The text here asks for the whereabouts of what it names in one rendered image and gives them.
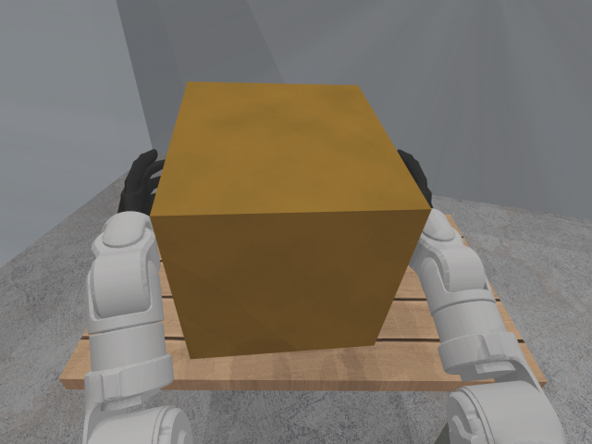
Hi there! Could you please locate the robot left upper arm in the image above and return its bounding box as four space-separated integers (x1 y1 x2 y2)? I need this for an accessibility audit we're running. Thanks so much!
88 405 192 444

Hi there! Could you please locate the robot right upper arm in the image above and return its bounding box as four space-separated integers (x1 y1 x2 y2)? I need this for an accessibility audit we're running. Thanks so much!
446 380 564 444

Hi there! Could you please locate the robot left forearm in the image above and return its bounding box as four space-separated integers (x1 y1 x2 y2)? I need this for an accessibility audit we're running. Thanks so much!
82 211 174 444

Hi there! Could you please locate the right robot hand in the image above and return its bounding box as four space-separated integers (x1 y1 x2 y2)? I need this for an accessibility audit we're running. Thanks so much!
398 149 433 208

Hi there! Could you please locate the table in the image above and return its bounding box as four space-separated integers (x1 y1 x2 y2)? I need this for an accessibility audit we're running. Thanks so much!
59 215 548 444

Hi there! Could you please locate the left robot hand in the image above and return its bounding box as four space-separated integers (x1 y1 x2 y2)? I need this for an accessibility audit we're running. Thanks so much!
117 149 166 216

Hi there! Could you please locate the robot right forearm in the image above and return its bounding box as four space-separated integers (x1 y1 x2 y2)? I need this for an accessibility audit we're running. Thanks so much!
408 208 566 444

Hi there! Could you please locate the carton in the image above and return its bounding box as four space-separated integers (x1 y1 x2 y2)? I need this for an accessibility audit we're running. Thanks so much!
150 81 432 359

